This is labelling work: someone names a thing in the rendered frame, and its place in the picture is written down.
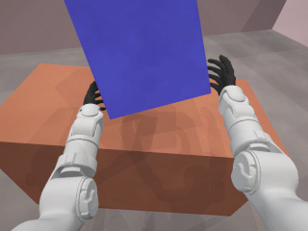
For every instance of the pedestal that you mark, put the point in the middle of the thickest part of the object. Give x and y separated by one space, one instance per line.
172 159

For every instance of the robot right hand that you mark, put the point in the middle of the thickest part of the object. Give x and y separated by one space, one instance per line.
225 73

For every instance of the robot right upper arm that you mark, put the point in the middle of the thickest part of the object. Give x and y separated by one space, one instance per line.
269 181

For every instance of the robot left hand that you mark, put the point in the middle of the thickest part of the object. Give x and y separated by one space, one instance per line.
91 95

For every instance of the robot left upper arm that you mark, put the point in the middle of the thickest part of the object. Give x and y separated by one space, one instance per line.
65 205

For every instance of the right robot forearm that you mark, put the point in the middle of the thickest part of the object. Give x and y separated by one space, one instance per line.
242 125

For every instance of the left robot forearm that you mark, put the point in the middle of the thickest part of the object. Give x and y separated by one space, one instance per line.
79 158

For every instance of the carton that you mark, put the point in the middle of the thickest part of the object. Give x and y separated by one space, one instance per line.
143 54

